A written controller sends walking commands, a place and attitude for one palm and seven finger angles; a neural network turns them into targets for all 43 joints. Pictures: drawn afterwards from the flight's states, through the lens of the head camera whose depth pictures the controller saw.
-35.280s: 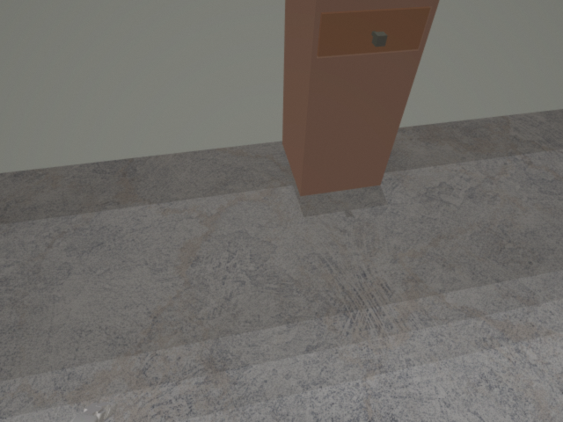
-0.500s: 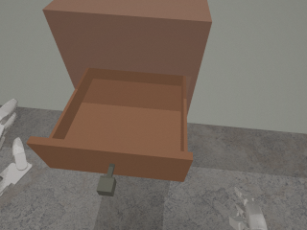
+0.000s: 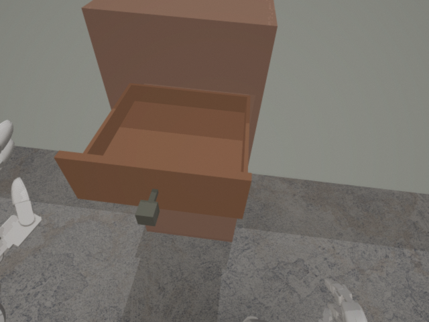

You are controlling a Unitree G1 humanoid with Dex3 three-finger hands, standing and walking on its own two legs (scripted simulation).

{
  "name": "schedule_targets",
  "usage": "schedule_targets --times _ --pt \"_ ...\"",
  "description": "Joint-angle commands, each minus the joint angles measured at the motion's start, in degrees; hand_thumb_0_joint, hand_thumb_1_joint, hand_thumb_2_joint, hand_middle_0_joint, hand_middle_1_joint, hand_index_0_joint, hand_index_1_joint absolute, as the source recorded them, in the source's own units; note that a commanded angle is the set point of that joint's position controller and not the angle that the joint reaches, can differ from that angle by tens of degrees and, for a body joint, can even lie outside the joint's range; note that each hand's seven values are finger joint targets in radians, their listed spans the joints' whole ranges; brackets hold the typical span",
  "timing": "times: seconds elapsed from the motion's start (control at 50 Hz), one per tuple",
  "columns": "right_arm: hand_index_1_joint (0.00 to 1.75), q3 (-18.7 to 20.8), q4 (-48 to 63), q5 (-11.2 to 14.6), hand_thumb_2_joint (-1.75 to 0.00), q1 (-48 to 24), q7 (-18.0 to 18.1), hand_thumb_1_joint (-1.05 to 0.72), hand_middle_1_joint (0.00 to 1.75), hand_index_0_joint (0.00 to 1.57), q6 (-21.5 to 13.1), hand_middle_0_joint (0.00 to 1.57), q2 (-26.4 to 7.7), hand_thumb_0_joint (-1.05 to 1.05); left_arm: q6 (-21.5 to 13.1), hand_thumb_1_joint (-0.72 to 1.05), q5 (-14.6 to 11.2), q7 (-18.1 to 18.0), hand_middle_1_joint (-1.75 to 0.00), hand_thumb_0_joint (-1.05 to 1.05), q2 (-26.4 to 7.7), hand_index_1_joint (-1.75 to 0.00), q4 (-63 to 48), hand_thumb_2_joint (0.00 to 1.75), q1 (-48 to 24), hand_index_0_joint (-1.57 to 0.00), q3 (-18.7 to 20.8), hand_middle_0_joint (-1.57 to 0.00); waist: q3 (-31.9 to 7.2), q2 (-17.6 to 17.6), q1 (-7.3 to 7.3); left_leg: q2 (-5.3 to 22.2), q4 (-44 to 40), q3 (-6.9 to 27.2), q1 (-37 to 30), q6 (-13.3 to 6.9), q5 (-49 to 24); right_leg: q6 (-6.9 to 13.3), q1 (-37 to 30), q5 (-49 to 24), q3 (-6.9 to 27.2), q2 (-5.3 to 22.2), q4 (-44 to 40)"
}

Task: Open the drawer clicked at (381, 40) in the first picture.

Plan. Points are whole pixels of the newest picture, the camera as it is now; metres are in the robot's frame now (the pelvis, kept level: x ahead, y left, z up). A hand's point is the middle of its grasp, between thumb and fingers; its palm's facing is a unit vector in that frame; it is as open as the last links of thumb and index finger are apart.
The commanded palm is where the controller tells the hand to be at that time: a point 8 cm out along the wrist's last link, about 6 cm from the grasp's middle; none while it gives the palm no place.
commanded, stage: step back with the hand held close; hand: left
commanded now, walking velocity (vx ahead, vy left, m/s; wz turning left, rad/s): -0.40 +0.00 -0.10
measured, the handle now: (150, 205) +0.34 +0.14 +0.03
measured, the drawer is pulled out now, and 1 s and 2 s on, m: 0.29 0.29 0.29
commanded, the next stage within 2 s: stop stepping back and stand still in 0.20 s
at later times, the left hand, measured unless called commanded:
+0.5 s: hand out of the picture +0.09 +0.20 +0.19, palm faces +0.32 -0.81 -0.49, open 7.4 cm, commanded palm +0.02 +0.24 +0.21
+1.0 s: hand out of the picture +0.05 +0.21 +0.19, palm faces +0.34 -0.84 -0.41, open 7.4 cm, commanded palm -0.01 +0.26 +0.21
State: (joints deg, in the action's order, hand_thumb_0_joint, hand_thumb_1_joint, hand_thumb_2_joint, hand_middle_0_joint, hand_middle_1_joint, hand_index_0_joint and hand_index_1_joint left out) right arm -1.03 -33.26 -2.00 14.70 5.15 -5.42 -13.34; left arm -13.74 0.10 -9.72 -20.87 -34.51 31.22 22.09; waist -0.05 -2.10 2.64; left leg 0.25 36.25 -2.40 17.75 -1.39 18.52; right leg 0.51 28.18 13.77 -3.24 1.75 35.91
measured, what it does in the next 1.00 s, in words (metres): walks backwards: right foot, then left foot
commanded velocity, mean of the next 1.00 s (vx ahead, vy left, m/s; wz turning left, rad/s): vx -0.01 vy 0.01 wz -0.02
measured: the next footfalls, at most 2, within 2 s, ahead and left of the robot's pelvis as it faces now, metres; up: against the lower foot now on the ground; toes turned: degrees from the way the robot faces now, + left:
right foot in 0.22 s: -0.08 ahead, -0.13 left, +0.00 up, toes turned -3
left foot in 0.56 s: -0.14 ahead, +0.10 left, +0.00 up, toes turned +1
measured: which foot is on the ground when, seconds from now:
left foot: down 0.00-0.24, up 0.26-0.54, down 0.56-1.00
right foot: up 0.00-0.20, down 0.22-1.00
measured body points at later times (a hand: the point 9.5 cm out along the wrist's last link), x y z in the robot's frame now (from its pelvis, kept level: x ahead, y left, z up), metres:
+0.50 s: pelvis -0.11 -0.03 +0.02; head -0.11 -0.03 +0.47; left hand +0.07 +0.24 +0.21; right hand +0.03 -0.29 -0.05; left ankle -0.17 +0.10 -0.69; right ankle -0.09 -0.13 -0.72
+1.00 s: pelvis -0.15 -0.01 +0.01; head -0.15 +0.01 +0.46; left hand +0.03 +0.26 +0.21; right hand -0.02 -0.25 -0.07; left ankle -0.18 +0.09 -0.72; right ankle -0.12 -0.13 -0.72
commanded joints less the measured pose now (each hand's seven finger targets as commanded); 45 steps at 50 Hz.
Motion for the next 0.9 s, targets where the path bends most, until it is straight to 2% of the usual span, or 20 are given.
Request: schedule_targets --times 0.0,0.02,0.1,0.18,0.22,0.24,0.28,0.34,0.4,0.46,0.5,0.54,0.56,0.6,0.64,0.7,0.74,0.8,0.84,0.88 --pt "0.3 4.54 7.1 -1.13 -0.9 -5.91 0.6 -0.9 0.3 0.2 -6.14 0.2 -4.69 0.0 -4.61 0.9 -0.26 -3.43 -0.3 0.0 -11.23 -0.3 -16.33 0.9 -0.49 -0.2 9.76 -0.2 -3.03 16.98 -1.36 19.99 -18.66 16.37 12.9 -8.93 -15.56 -1.26 -5.23 16.88 7.0 -5.31 34.51" --pt "0.3 5.26 6.13 -0.51 -0.9 -4.5 -0.13 -0.9 0.3 0.2 -6.1 0.2 -5.72 0.0 -4.02 0.9 -1.32 -2.43 -0.3 0.0 -8.49 -0.3 -13.22 0.9 4.21 -0.2 8.79 -0.2 -3.72 14.01 -1.84 17.96 -15.69 11.4 8.58 -7.41 -21.13 -1.36 -3.74 15.94 6.78 -6.0 34.35" --pt "0.3 5.37 3.63 -0.3 -0.9 -5.22 -0.55 -0.9 0.3 0.2 -7.13 0.2 -5.98 0.0 -2.78 0.9 -1.6 -2.72 -0.3 0.0 -8.55 -0.3 -15.31 0.9 1.97 -0.2 6.92 -0.2 -5.09 14.27 -1.93 16.29 -10.84 8.71 -0.91 -4.58 -27.25 -2.13 -4.01 14.17 4.03 -3.96 14.81" --pt "0.3 4.2 2.88 1.68 -0.9 -7.36 -1.9 -0.9 0.3 0.2 -8.16 0.2 -6.4 0.0 -4.06 0.9 -2.04 -0.26 -0.3 0.0 -10.49 -0.3 -14.45 0.9 -4.47 -0.2 8.22 -0.2 -6.0 9.97 -2.09 15.16 -5.3 9.76 2.42 -2.55 -9.39 -1.96 -16.72 -4.94 3.25 0.81 -12.39" --pt "0.3 4.36 3.1 2.25 -0.9 -6.32 -2.16 -0.9 0.3 0.2 -7.83 0.2 -5.13 0.0 -4.63 0.9 -1.76 0.3 -0.3 0.0 -12.91 -0.3 -12.22 0.9 -5.92 -0.2 9.32 -0.2 -4.32 -6.28 -1.19 5.75 8.32 1.27 8.06 1.47 7.1 2.69 -15.94 -19.32 11.03 11.64 -18.99" --pt "0.3 4.56 4.16 2.8 -0.9 -7.58 -2.06 -0.9 0.3 0.2 -7.42 0.2 -4.09 0.0 -4.88 0.9 -1.91 0.38 -0.3 0.0 -15.12 -0.3 -9.23 0.9 -5.05 -0.2 11.0 -0.2 -4.86 -14.11 -2.18 -0.32 24.26 0.52 11.85 3.1 14.45 8.83 -12.76 -25.6 24.09 21.25 -21.29" --pt "0.3 5.17 4.35 3.89 -0.9 -9.78 -2.22 -0.9 0.3 0.2 -6.85 0.2 -4.5 0.0 -3.57 0.9 -2.66 1.39 -0.3 0.0 -11.66 -0.3 -7.37 0.9 0.2 -0.2 9.03 -0.2 -5.64 -12.6 -2.62 -0.78 35.44 7.01 13.36 3.26 11.07 8.52 -13.69 -31.67 21.43 19.95 -17.88" --pt "0.3 2.39 6.74 3.33 -0.9 -9.76 -1.25 -0.9 0.3 0.2 -2.62 0.2 -1.47 0.0 -3.63 0.9 -2.2 0.38 -0.3 0.0 -10.35 -0.3 -3.46 0.9 7.64 -0.2 10.78 -0.2 -8.58 -4.93 -1.58 0.24 24.03 2.03 9.59 3.39 4.94 7.45 -15.71 -21.91 11.79 12.67 -14.28" --pt "0.3 3.09 7.12 2.72 -0.9 -9.07 -0.23 -0.9 0.3 0.2 -2.47 0.2 -3.6 0.0 -3.5 0.9 -1.99 -0.86 -0.3 0.0 -11.48 -0.3 -7.33 0.9 4.59 -0.2 9.66 -0.2 -8.06 -7.76 -1.94 -0.43 8.32 0.09 3.62 1.52 8.9 6.4 -15.49 -2.37 14.47 12.78 -19.62" --pt "0.3 3.32 6.6 1.83 -0.9 -6.0 -0.11 -0.9 0.3 0.2 -4.49 0.2 -4.84 0.0 -3.07 0.9 -0.84 -1.24 -0.3 0.0 -10.41 -0.3 -11.22 0.9 3.85 -0.2 7.32 -0.2 -7.74 -6.37 -0.77 -1.13 -11.73 -1.36 -2.92 -0.44 4.06 4.13 -18.51 0.61 14.87 11.18 -19.95" --pt "0.3 3.82 7.15 1.71 -0.9 -5.52 0.05 -0.9 0.3 0.2 -5.87 0.2 -5.87 0.0 -3.57 0.9 -0.95 -1.12 -0.3 0.0 -11.12 -0.3 -14.37 0.9 2.72 -0.2 6.39 -0.2 -7.43 1.78 -0.72 1.98 -21.95 -0.55 -7.45 -1.49 -4.37 2.23 -20.8 -5.1 11.55 7.02 -13.21" --pt "0.3 4.58 8.14 1.7 -0.9 -6.47 -0.32 -0.9 0.3 0.2 -6.21 0.2 -7.24 0.0 -4.29 0.9 -1.0 -0.72 -0.3 0.0 -11.91 -0.3 -16.0 0.9 1.57 -0.2 6.46 -0.2 -5.66 12.22 -2.34 9.6 -23.04 7.02 -7.52 -3.31 -9.71 -0.2 -17.81 -5.58 6.35 1.1 -4.89" --pt "0.3 5.2 8.1 2.28 -0.9 -6.33 -0.81 -0.9 0.3 0.2 -5.99 0.2 -7.82 0.0 -3.91 0.9 -1.09 -0.52 -0.3 0.0 -12.87 -0.3 -16.11 0.9 2.42 -0.2 7.73 -0.2 -6.43 12.32 -2.76 12.21 -19.82 7.91 -9.34 -3.6 -15.57 -0.55 -14.87 -3.91 4.57 -0.08 -2.5" --pt "0.3 4.14 6.41 1.76 -0.9 -6.87 -0.8 -0.9 0.3 0.2 -5.85 0.2 -6.03 0.0 -3.82 0.9 -0.68 -0.9 -0.3 0.0 -13.79 -0.3 -17.74 0.9 0.07 -0.2 8.84 -0.2 -1.57 19.2 -1.83 13.08 -23.93 10.25 -1.1 -4.05 -2.84 -0.67 -12.5 6.08 1.51 -0.25 0.97" --pt "0.3 4.21 5.22 1.78 -0.9 -6.64 -0.99 -0.9 0.3 0.2 -6.5 0.2 -6.45 0.0 -3.46 0.9 -0.28 -1.22 -0.3 0.0 -11.99 -0.3 -13.98 0.9 -2.66 -0.2 7.59 -0.2 3.48 13.98 -1.35 14.43 -22.95 10.22 5.05 -5.05 -2.05 -0.66 -13.26 6.48 0.17 -0.81 2.28" --pt "0.3 4.49 3.99 2.63 -0.9 -6.17 -1.25 -0.9 0.3 0.2 -6.02 0.2 -7.38 0.0 -2.53 0.9 -0.99 -0.77 -0.3 0.0 -10.42 -0.3 -7.84 0.9 -3.42 -0.2 6.66 -0.2 2.26 6.11 -1.04 11.15 -15.3 6.15 4.64 -3.59 -2.17 -0.02 -17.57 -0.42 1.82 -0.79 -7.47" --pt "0.3 4.09 3.93 2.52 -0.9 -6.65 -1.15 -0.9 0.3 0.2 -5.24 0.2 -6.89 0.0 -2.66 0.9 -1.35 -0.4 -0.3 0.0 -9.68 -0.3 -5.0 0.9 -3.44 -0.2 6.24 -0.2 2.55 1.41 -0.6 6.81 -10.52 4.72 6.77 -2.25 5.21 2.08 -17.0 -0.52 9.54 2.86 -12.29" --pt "0.3 4.27 3.88 2.77 -0.9 -5.7 -1.63 -0.9 0.3 0.2 -3.89 0.2 -5.89 0.0 -1.96 0.9 -1.66 0.07 -0.3 0.0 -9.73 -0.3 -5.34 0.9 -3.68 -0.2 5.32 -0.2 1.05 -4.92 -0.5 1.58 -2.73 0.5 1.65 -0.84 9.42 4.83 -10.2 14.54 19.36 8.47 -21.65" --pt "0.3 3.74 4.32 2.29 -0.9 -6.04 -1.75 -0.9 0.3 0.2 -3.68 0.2 -5.01 0.0 -2.04 0.9 -1.76 0.01 -0.3 0.0 -10.26 -0.3 -8.99 0.9 -3.58 -0.2 5.4 -0.2 -1.54 -5.85 -0.17 1.14 -5.18 -0.04 -1.64 -0.87 6.34 4.86 -11.55 12.43 16.92 9.5 -22.07" --pt "0.3 3.44 5.05 1.95 -0.9 -6.54 -1.49 -0.9 0.3 0.2 -4.17 0.2 -5.07 0.0 -2.57 0.9 -1.62 -0.16 -0.3 0.0 -10.62 -0.3 -11.99 0.9 -1.63 -0.2 6.05 -0.2 -3.65 -2.29 -0.38 3.06 -12.6 2.22 -3.43 -1.22 0.21 2.99 -15.31 2.58 11.45 6.09 -16.0"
